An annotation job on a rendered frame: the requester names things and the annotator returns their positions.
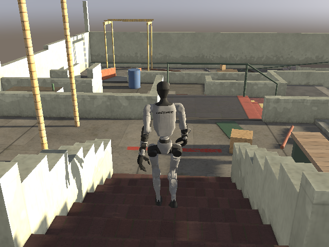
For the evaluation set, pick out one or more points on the right robot upper arm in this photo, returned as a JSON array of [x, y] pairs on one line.
[[181, 115]]

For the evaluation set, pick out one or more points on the robot left hand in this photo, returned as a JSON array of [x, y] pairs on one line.
[[140, 160]]

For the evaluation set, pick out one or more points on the humanoid robot torso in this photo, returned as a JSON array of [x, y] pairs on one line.
[[164, 118]]

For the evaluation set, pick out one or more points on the left robot upper arm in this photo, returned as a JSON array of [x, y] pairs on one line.
[[147, 118]]

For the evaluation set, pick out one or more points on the right robot forearm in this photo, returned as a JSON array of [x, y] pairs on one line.
[[184, 133]]

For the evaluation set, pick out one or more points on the robot right hand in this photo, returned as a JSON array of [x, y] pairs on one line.
[[181, 139]]

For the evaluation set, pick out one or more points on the robot left thigh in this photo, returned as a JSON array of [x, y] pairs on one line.
[[153, 156]]

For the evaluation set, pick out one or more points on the left robot forearm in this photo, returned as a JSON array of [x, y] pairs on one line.
[[143, 142]]

